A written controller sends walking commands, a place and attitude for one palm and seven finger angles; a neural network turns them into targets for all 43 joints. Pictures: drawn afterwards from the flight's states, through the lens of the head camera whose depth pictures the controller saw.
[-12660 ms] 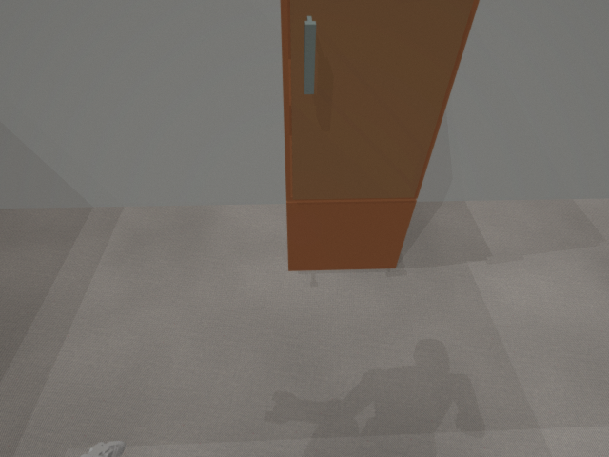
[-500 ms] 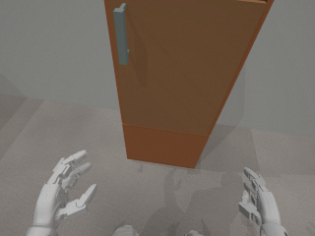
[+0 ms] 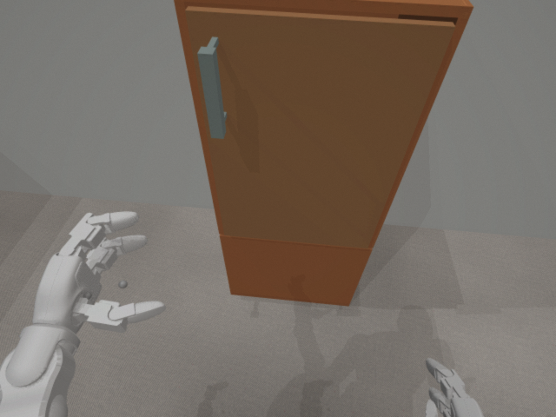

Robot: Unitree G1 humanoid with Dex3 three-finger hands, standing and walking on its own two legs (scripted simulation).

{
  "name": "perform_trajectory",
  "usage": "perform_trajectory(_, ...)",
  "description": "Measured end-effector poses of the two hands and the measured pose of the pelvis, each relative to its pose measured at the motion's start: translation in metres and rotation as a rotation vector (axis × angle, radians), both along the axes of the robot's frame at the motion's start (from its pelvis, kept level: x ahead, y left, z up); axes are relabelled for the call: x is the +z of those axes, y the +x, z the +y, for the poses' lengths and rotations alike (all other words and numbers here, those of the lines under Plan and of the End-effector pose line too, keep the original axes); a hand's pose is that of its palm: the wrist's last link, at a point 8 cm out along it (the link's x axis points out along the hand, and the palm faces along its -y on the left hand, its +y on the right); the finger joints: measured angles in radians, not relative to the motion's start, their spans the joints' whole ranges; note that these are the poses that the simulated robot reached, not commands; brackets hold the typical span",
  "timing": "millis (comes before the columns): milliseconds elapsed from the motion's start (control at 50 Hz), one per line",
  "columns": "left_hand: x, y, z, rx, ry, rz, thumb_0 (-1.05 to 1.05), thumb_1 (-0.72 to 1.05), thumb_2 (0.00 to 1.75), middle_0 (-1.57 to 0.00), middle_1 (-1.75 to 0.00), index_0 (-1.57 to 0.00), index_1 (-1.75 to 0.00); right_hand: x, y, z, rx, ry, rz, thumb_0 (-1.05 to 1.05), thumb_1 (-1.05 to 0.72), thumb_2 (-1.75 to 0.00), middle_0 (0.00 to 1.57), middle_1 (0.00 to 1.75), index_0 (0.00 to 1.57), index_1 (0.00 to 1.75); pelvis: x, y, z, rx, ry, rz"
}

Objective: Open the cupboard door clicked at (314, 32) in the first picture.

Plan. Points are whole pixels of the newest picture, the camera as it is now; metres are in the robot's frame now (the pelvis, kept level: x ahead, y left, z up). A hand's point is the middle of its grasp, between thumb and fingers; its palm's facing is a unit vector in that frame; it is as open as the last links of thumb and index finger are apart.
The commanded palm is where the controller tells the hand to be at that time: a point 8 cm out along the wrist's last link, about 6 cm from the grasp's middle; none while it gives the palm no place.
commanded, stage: raise the hand with hooked fingers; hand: left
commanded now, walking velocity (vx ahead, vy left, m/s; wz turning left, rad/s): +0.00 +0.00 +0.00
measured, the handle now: (216, 89) +0.59 +0.16 +0.16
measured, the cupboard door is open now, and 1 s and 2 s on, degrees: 0 0 0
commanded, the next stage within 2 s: move the hooked fingers beside the handle in 1.08 s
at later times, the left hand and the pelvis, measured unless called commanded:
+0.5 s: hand (100, 212) +0.30 +0.24 +0.17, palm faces +0.04 -1.00 -0.07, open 13.9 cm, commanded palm +0.28 +0.29 +0.17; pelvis +0.02 -0.03 +0.02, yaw +0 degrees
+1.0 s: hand (95, 197) +0.32 +0.24 +0.18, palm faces +0.06 -1.00 -0.06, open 14.0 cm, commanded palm +0.28 +0.29 +0.18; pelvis +0.02 -0.03 +0.03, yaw -1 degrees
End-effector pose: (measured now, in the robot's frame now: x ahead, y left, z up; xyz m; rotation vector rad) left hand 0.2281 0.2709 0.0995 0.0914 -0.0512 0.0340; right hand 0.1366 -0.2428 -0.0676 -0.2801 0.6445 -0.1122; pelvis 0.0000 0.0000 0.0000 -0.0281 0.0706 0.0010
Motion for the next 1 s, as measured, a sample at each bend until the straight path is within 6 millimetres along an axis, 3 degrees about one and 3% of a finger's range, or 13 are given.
perform_trajectory(100,0.002,0.017,0.002,-0.045,-0.014,0.063,-0.01,-0.21,0.43,-0.28,-1.01,-0.28,-1.01,0.016,0.027,-0.008,-0.014,-0.015,-0.071,0.02,-0.9,-0.9,0.2,0.3,0.21,0.3,0.006,0.008,-0.005,-0.001,0.003,-0.016)
perform_trajectory(260,0.048,0.033,0.019,0.019,-0.02,-0.049,-0.01,-0.39,0.35,-0.29,-1.12,-0.3,-1.13,0.032,0.061,-0.003,0.029,0.021,-0.144,0.02,-0.9,-0.9,0.2,0.3,0.21,0.3,0.015,0.02,-0.016,0.003,0.007,-0.047)
perform_trajectory(340,0.054,0.042,0.02,0.003,-0.025,-0.001,-0.01,-0.45,0.32,-0.29,-1.16,-0.3,-1.17,0.03,0.067,-0.002,0.041,0.043,-0.132,0.02,-0.9,-0.9,0.2,0.3,0.21,0.3,0.018,0.022,-0.021,0.005,0.011,-0.053)
perform_trajectory(440,0.058,0.049,0.02,-0.006,-0.026,0.043,-0.01,-0.48,0.31,-0.3,-1.18,-0.3,-1.19,0.025,0.064,-0.006,0.033,0.054,-0.099,0.02,-0.9,-0.9,0.21,0.3,0.21,0.3,0.02,0.023,-0.026,0.002,0.015,-0.057)
perform_trajectory(620,0.095,0.068,0.029,0.009,-0.022,-0.044,-0.02,-0.5,0.3,-0.3,-1.19,-0.3,-1.2,0.02,0.048,-0.021,-0.001,0.042,-0.042,0.02,-0.9,-0.9,0.21,0.3,0.21,0.3,0.024,0.023,-0.033,0.0,0.019,-0.073)
perform_trajectory(720,0.085,0.077,0.025,-0.03,-0.036,0.042,-0.02,-0.5,0.3,-0.3,-1.2,-0.3,-1.2,0.019,0.04,-0.03,-0.03,0.042,-0.031,0.02,-0.9,-0.9,0.21,0.3,0.21,0.3,0.025,0.021,-0.032,-0.011,0.024,-0.063)
perform_trajectory(820,0.075,0.072,0.016,-0.038,-0.045,0.036,-0.02,-0.5,0.3,-0.3,-1.2,-0.3,-1.2,0.022,0.034,-0.034,-0.04,0.033,-0.036,0.02,-0.9,-0.9,0.2,0.3,0.21,0.3,0.025,0.02,-0.031,-0.022,0.026,-0.064)
perform_trajectory(1000,0.085,0.063,0.027,0.022,-0.033,-0.018,-0.02,-0.5,0.3,-0.3,-1.2,-0.3,-1.2,0.027,0.037,-0.023,-0.023,0.034,-0.055,0.02,-0.9,-0.9,0.2,0.3,0.21,0.3,0.027,0.017,-0.029,-0.014,0.023,-0.086)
